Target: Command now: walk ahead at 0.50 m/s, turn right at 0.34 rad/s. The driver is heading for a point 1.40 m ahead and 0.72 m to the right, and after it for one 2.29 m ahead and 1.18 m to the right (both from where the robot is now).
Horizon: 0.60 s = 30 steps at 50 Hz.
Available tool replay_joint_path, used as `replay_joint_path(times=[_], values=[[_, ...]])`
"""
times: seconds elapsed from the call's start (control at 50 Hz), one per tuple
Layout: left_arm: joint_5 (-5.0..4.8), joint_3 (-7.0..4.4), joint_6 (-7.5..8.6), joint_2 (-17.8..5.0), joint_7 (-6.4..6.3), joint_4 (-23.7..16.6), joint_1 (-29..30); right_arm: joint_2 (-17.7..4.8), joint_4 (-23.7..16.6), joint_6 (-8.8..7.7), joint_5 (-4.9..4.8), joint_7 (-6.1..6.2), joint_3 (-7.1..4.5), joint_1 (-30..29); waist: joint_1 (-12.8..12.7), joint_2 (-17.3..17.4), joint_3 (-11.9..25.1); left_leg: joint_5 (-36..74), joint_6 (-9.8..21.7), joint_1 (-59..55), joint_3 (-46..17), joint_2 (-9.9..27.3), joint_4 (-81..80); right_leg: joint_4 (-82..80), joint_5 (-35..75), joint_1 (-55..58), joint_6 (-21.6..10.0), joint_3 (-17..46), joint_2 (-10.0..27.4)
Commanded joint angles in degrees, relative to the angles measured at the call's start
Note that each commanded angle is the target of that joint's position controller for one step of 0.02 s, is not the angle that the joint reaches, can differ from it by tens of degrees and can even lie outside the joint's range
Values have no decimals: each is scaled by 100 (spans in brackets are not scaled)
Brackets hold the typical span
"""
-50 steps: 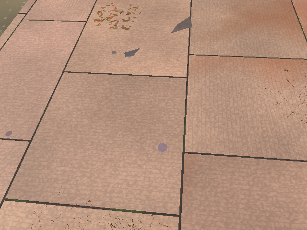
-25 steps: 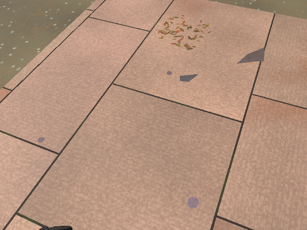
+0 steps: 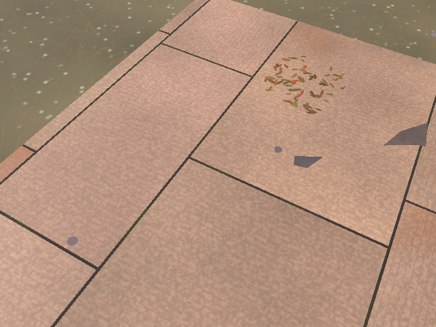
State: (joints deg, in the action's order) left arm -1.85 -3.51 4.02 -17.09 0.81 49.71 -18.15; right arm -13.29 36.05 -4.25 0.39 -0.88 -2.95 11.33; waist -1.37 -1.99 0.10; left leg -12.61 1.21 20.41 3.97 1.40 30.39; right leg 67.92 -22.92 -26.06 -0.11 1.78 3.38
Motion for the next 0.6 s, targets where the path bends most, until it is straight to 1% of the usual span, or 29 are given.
replay_joint_path(times=[0.02, 0.04, 0.08, 0.12, 0.16, 0.22, 0.28, 0.3, 0.32, 0.34, 0.36, 0.38, 0.4, 0.42, 0.44, 0.46, 0.48, 0.5, 0.52, 0.54, 0.56, 0.6], values=[[8, -134, -47, -374, -17, -532, 261, -550, -62, -146, 14, 21, -211, 327, 151, 983, 226, 620, 1050, -1395, -1532, 1520, -1894, 115, 648, -1450, 18, 381, 455], [2, -111, -109, -240, -16, -552, 272, -578, -2, -198, 23, 37, -236, 285, 83, 849, 144, 902, 1065, -1268, -1307, 1535, -2034, 17, 786, -1418, 50, 386, 448], [28, -101, -174, -135, -22, -637, 441, -666, 121, -247, 53, 92, -289, 316, 44, 618, -1, 1311, 1059, -1260, -868, 1552, -2169, -329, 1129, -1581, 100, 460, 426], [62, -78, -188, -63, 13, -737, 699, -755, 252, -240, 49, 156, -332, 389, 84, 548, -102, 1458, 984, -1370, -413, 1491, -2207, -952, 1643, -1681, 116, 443, 407], [72, -44, -182, 5, 89, -835, 1018, -866, 341, -221, 33, 195, -373, 430, 176, 552, -196, 1461, 877, -1398, -10, 1415, -2234, -1658, 2184, -1538, 83, 278, 369], [76, -8, -180, 34, 197, -1048, 1566, -1034, 488, -168, -31, 232, -445, 614, 368, 495, -383, 1383, 774, -1594, 338, 1502, -2217, -2396, 2405, -1398, -40, -4, 319], [63, -32, -201, -70, 276, -1248, 1895, -1154, 628, -78, -125, 225, -508, 745, 447, 511, -516, 1560, 654, -2069, 541, 1627, -1972, -2805, 1937, -1392, -256, -233, 255], [66, -54, -206, -120, 297, -1300, 1920, -1211, 659, -41, -150, 223, -528, 747, 416, 546, -498, 2009, 605, -2205, 616, 1653, -1769, -2892, 1663, -1281, -353, -364, 168], [69, -98, -213, -200, 307, -1331, 1833, -1303, 667, -4, -168, 228, -551, 709, 319, 628, -379, 2948, 543, -2297, 706, 1646, -1422, -2939, 1362, -980, -470, -547, -2], [68, -172, -225, -322, 300, -1302, 1533, -1406, 664, 41, -198, 236, -573, 661, 123, 724, -127, 4002, 466, -2341, 805, 1599, -846, -2960, 1077, -461, -596, -761, -249], [49, -311, -229, -537, 281, -1123, 776, -1441, 649, 94, -241, 237, -566, 545, -329, 655, 276, 4670, 322, -2172, 997, 1410, 212, -3290, 1213, 568, -773, -954, -578], [44, -529, -255, -968, 194, -861, -170, -1301, 620, 87, -210, 257, -498, 651, -721, 433, 799, 4109, 75, -1304, 1091, 1152, 1650, -3446, 1541, 2192, -992, -716, -729], [18, -690, -265, -1732, 85, -813, -464, -600, 329, 10, 72, 245, -277, 998, -362, -1164, 1149, -341, -360, 1130, 960, 387, 3948, -3722, 1539, 4045, -1822, 2037, 787], [66, -597, -157, -1698, 129, -1050, -538, -542, 175, -231, -29, 197, -156, 899, -352, -1097, 2249, -2319, -406, 2222, -553, -363, 5055, -4895, 416, 4887, -2572, 4759, 1599], [106, -468, -87, -1233, 167, -1003, -499, -968, 47, -360, -280, 142, -259, 158, -602, -393, 1727, -1821, -260, 2835, -924, -70, 5194, -5188, 508, 4672, -2171, 4170, 1496], [76, -407, -41, -1018, 155, -985, -253, -929, 9, -420, -281, 149, -224, -13, -444, -289, 1124, -1323, -135, 2910, -873, 159, 4820, -5107, 860, 3944, -1975, 3385, 1288], [48, -337, -34, -790, 132, -1065, 193, -920, 100, -426, -117, 205, -232, -6, -171, 56, 743, -926, -121, 2553, -883, 414, 4344, -5057, 1341, 3069, -1770, 2731, 1040], [94, -274, -34, -602, 108, -1160, 515, -999, 130, -377, -13, 236, -288, 65, 63, -12, 555, -689, -138, 2061, -904, 562, 3952, -5138, 1848, 2333, -1678, 2288, 845], [147, -250, -32, -547, 85, -1249, 652, -1008, 128, -297, 4, 223, -312, 135, 203, -107, 500, -552, -164, 1728, -913, 606, 3775, -5275, 2046, 1908, -1659, 2117, 719], [149, -260, -14, -564, 62, -1266, 685, -942, 123, -232, 22, 218, -306, 169, 259, -113, 477, -476, -221, 1606, -868, 591, 3560, -5367, 2275, 1691, -1688, 1993, 655], [137, -272, 4, -611, 31, -1247, 641, -857, 123, -178, 40, 215, -283, 155, 281, -81, 433, -379, -283, 1547, -805, 560, 3336, -5412, 2522, 1486, -1700, 1819, 604], [112, -302, 14, -727, -50, -1186, 474, -722, 31, -123, 64, 220, -227, -148, 220, -41, 283, 87, -420, 1621, -728, 464, 2701, -5465, 2742, 1255, -1654, 1546, 483]])
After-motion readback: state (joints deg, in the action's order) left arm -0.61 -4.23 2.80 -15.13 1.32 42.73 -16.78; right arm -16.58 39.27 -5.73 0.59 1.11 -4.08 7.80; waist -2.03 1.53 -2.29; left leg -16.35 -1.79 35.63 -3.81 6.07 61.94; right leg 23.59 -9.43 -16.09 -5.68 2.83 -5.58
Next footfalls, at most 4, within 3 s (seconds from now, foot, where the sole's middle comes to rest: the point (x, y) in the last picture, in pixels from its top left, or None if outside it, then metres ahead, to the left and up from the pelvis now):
0.38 right None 0.33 -0.18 -0.77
0.88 left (252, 275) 0.65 -0.09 -0.77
1.32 right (346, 284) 0.63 -0.39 -0.77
1.62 left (273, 244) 0.76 -0.17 -0.77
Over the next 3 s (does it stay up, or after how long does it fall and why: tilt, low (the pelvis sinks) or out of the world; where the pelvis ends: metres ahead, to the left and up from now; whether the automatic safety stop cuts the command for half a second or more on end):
stays up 1.06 -0.57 0.01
